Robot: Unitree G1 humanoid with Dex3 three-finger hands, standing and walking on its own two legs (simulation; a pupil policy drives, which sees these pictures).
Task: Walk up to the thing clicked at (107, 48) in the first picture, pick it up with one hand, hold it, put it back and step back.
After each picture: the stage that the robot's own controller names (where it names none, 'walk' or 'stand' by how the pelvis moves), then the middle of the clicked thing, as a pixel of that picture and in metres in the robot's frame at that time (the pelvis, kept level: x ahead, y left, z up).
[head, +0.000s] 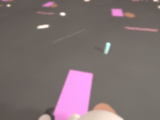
stand; (107, 48) +1.49 -0.28 -0.66
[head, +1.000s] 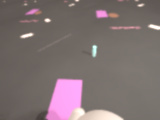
walk; (94, 51) +1.38 +0.09 -0.63
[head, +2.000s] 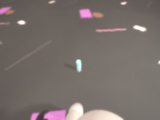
walk; (78, 65) +0.86 +0.28 -0.64
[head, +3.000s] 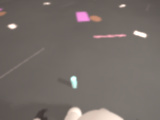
walk; (74, 82) +0.56 +0.24 -0.63
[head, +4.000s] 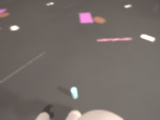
stand; (74, 93) +0.40 +0.21 -0.64
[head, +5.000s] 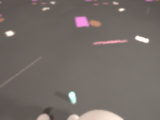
stand; (72, 98) +0.37 +0.23 -0.65
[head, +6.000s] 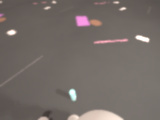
stand; (73, 95) +0.40 +0.24 -0.66
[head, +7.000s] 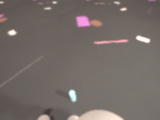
stand; (72, 96) +0.39 +0.24 -0.66
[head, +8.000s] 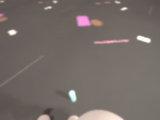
stand; (72, 96) +0.38 +0.24 -0.66
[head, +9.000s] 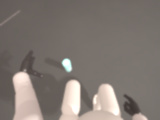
go down; (67, 66) +0.45 +0.23 -0.39
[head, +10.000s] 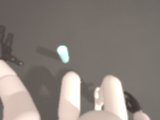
go down; (64, 55) +0.47 +0.25 -0.26
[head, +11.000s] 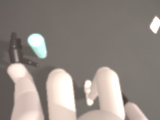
close in; (39, 48) +0.45 +0.29 -0.17
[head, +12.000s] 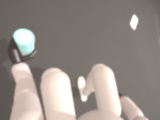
close; (26, 46) +0.45 +0.30 -0.16
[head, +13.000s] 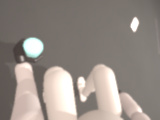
lift; (33, 50) +0.41 +0.28 -0.16
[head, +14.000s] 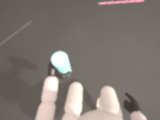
lift; (63, 67) +0.34 +0.20 +0.03
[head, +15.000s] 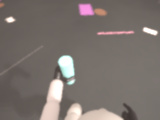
hold; (68, 72) +0.32 +0.18 +0.04
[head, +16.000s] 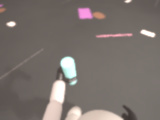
hold; (70, 73) +0.32 +0.17 +0.04
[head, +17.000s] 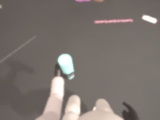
crouch; (67, 68) +0.36 +0.18 -0.01
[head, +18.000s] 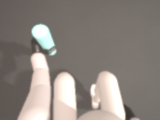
lower; (47, 43) +0.49 +0.26 -0.04
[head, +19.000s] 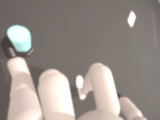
lower; (22, 44) +0.45 +0.30 -0.17
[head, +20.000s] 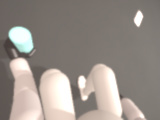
lower; (24, 45) +0.44 +0.31 -0.16
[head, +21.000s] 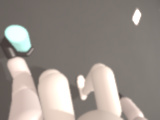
lower; (22, 44) +0.45 +0.31 -0.16
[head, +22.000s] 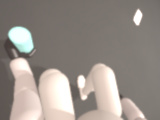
lower; (25, 45) +0.44 +0.30 -0.16
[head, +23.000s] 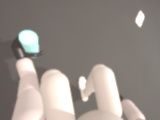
open; (31, 47) +0.45 +0.28 -0.17
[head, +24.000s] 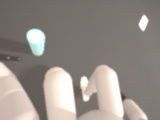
stand; (37, 45) +0.45 +0.28 -0.17
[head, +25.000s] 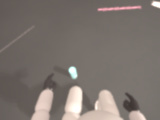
walk; (73, 73) +0.45 +0.20 -0.46
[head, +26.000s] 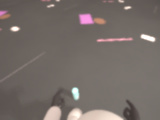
stand; (75, 94) +0.41 +0.19 -0.60
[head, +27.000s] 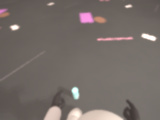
stand; (75, 93) +0.40 +0.19 -0.60
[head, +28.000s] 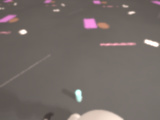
stand; (78, 96) +0.42 +0.17 -0.65
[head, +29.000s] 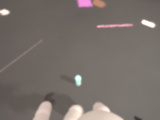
walk; (78, 81) +0.46 +0.14 -0.64
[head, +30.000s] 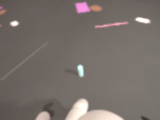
walk; (80, 71) +0.68 +0.22 -0.63
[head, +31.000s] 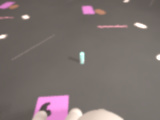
stand; (82, 58) +1.03 +0.20 -0.64
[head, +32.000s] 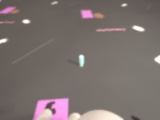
stand; (81, 61) +1.03 +0.22 -0.65
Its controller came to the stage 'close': yes
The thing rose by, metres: 0.68
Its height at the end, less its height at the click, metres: +0.00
